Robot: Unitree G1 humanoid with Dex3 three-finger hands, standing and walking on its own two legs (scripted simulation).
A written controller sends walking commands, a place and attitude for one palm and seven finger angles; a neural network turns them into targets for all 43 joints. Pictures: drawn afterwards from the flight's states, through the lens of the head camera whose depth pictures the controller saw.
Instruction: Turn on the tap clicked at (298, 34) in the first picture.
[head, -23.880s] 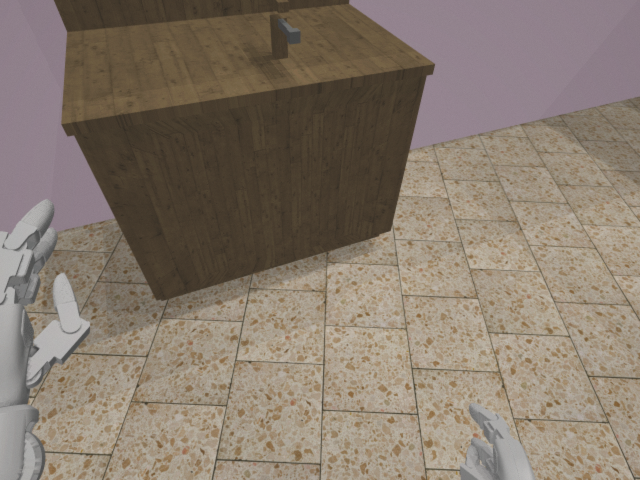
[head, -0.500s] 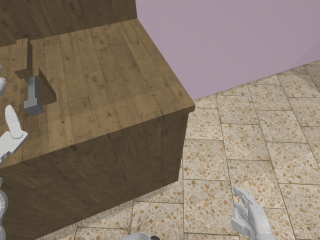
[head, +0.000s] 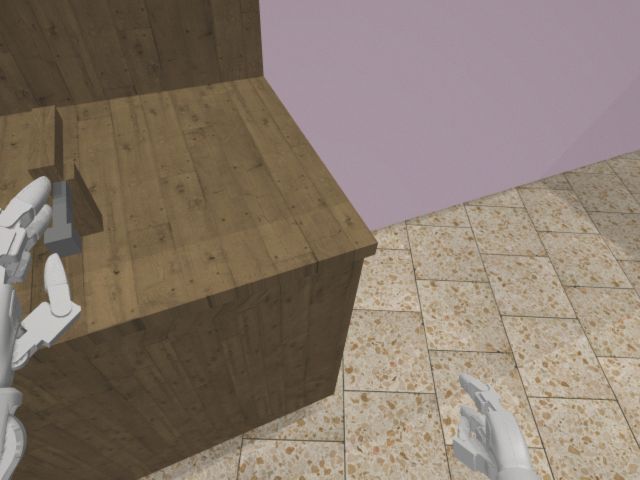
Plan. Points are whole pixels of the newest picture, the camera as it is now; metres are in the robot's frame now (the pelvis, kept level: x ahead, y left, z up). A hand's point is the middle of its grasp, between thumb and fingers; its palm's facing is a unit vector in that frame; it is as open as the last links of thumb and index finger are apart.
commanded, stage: come to a stop and stand still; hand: left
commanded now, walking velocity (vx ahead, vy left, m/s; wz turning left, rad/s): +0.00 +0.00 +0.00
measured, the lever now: (63, 241) +0.34 +0.33 +0.12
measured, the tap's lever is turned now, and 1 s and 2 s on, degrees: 0 0 0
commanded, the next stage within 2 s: look again from close up in 0.10 s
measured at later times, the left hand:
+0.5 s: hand (63, 322) +0.21 +0.25 +0.16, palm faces +0.39 -0.84 -0.37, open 7.4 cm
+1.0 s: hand (89, 349) +0.20 +0.22 +0.15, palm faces +0.51 -0.80 -0.32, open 7.4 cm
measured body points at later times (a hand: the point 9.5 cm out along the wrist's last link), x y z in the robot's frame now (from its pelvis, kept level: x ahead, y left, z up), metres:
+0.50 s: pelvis -0.01 +0.00 +0.00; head +0.00 +0.01 +0.45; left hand +0.19 +0.29 +0.18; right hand +0.18 -0.22 -0.07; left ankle +0.04 +0.04 -0.74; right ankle -0.04 -0.12 -0.74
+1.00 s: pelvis -0.02 -0.05 -0.01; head -0.03 -0.06 +0.44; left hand +0.16 +0.26 +0.17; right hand +0.22 -0.23 -0.08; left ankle +0.04 +0.04 -0.74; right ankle -0.04 -0.12 -0.74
